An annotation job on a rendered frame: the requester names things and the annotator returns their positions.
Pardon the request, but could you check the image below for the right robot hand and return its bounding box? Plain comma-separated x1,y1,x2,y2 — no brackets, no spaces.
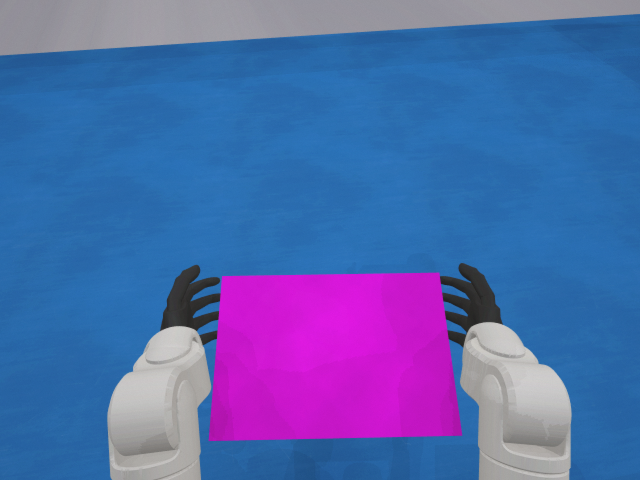
440,263,503,347

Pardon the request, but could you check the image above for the right robot forearm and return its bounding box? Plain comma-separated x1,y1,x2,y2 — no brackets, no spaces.
460,322,571,480

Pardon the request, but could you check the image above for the left robot forearm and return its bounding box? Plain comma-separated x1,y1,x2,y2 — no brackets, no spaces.
107,326,211,480

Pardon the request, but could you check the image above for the left robot hand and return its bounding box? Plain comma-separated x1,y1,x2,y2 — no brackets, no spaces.
160,265,221,345

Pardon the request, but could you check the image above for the carton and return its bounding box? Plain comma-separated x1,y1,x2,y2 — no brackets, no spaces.
209,273,462,441

